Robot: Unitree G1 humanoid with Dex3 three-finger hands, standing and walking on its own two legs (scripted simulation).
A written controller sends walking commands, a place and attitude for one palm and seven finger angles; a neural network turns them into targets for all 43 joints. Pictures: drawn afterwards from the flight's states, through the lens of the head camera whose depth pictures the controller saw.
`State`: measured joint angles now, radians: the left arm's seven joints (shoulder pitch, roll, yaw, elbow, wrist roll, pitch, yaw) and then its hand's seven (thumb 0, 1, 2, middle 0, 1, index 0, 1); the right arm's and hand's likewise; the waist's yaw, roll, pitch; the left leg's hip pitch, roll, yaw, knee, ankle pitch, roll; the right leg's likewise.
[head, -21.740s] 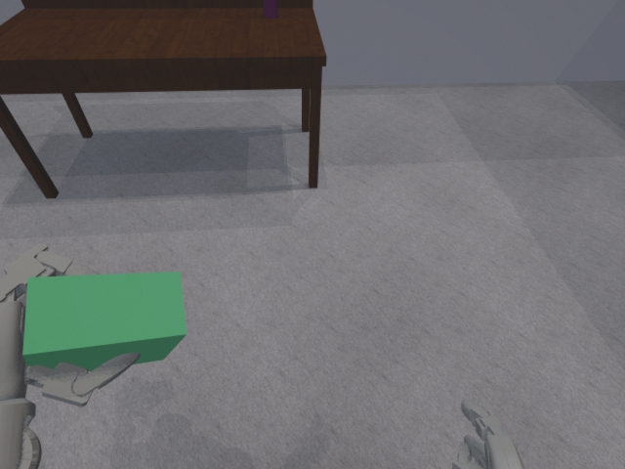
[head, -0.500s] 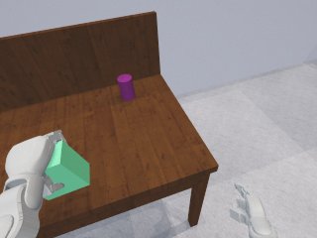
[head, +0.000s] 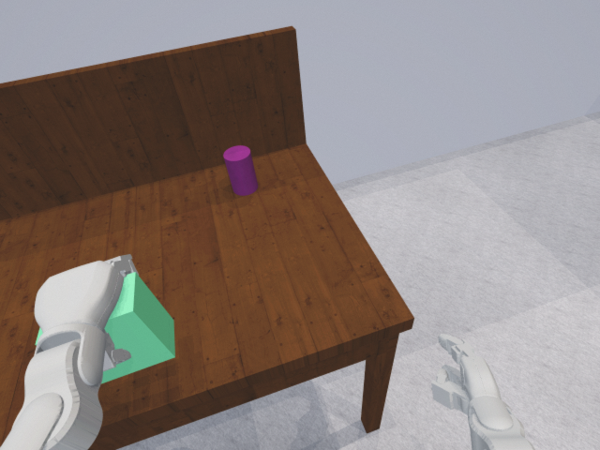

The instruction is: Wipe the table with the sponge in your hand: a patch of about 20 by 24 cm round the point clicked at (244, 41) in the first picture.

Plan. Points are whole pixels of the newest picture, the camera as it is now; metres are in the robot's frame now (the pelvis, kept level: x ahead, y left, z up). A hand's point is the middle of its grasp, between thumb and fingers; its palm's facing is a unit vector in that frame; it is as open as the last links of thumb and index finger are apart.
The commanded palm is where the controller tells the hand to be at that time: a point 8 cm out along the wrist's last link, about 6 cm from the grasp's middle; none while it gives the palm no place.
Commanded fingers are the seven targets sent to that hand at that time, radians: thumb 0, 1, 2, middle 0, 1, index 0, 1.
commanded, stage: turn the palm down, sponge in hand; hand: left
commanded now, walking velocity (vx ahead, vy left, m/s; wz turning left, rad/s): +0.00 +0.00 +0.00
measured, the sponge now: (122, 338) +0.22 +0.29 +0.05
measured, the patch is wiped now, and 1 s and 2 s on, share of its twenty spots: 0.00 0.00 0.00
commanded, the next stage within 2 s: move the sponge above the wiping area in 0.16 s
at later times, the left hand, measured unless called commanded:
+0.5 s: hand (121, 320) +0.22 +0.28 +0.08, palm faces +0.00 -0.08 -1.00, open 10.0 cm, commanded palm +0.20 +0.27 +0.15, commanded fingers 0.00 0.10 1.30 -1.20 -1.60 -1.20 -1.60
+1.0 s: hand (127, 321) +0.24 +0.29 +0.06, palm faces -0.05 -0.09 -0.99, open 9.9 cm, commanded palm +0.21 +0.28 +0.13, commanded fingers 0.00 0.10 1.30 -1.20 -1.60 -1.20 -1.60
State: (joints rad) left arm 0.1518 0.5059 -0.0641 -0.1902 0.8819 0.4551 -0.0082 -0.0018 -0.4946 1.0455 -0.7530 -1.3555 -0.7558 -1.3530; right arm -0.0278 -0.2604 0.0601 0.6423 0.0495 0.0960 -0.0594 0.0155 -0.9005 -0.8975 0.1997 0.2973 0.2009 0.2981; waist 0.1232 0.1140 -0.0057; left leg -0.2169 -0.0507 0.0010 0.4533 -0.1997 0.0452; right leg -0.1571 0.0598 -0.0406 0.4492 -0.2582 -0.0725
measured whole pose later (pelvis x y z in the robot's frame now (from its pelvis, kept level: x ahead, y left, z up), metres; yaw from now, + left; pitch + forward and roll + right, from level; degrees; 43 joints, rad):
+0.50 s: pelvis +0.00 -0.02 +0.00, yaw -1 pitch -3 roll +0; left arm 0.14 0.51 -0.06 -0.12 0.88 0.43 0.01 0.00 -0.49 1.05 -0.75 -1.36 -0.76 -1.35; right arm -0.01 -0.27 0.05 0.65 0.05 0.09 -0.07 0.02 -0.90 -0.90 0.20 0.30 0.20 0.30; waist 0.11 0.10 -0.01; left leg -0.21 -0.03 0.00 0.46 -0.20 0.02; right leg -0.15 0.08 -0.04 0.45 -0.26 -0.10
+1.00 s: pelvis +0.00 -0.01 +0.00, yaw -1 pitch -1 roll +0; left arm 0.09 0.48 -0.05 0.03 0.89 0.36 0.05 0.00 -0.49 1.05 -0.75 -1.35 -0.76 -1.35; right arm 0.02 -0.28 0.02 0.68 0.06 0.06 -0.09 0.02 -0.90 -0.90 0.20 0.30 0.20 0.30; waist 0.10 0.10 -0.02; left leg -0.24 -0.03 0.00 0.48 -0.21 0.03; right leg -0.18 0.08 -0.03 0.46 -0.26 -0.09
